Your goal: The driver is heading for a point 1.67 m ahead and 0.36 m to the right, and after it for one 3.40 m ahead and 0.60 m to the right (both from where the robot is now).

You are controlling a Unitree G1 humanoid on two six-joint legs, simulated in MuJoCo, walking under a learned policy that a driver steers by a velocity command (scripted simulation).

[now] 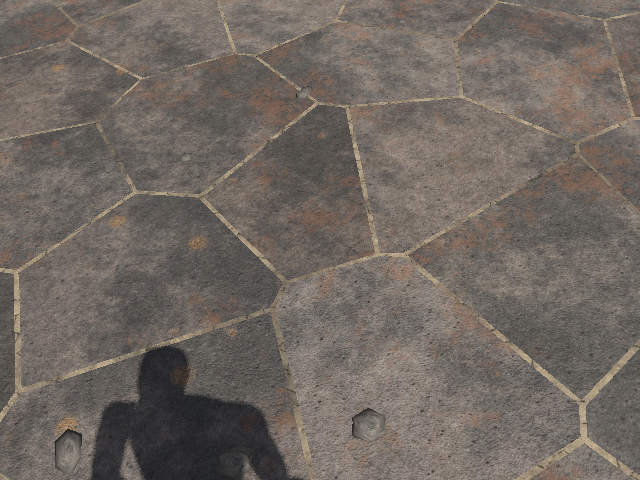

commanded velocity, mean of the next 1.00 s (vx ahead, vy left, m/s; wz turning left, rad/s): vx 0.46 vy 0.00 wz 0.00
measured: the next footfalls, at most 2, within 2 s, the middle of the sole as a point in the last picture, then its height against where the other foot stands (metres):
left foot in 0.44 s outside the picture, level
right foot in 0.96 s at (414, 409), level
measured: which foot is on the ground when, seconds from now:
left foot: up 0.00-0.42, down 0.44-0.98, up 1.00-1.00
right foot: down 0.00-0.46, up 0.48-0.94, down 0.96-1.00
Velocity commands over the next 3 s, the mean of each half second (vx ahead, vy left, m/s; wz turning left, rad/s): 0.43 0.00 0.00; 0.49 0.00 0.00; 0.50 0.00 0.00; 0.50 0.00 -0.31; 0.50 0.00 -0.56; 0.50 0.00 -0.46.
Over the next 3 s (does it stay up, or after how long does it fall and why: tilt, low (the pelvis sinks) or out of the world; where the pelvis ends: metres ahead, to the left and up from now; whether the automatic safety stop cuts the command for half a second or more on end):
stays up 1.59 -0.23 0.01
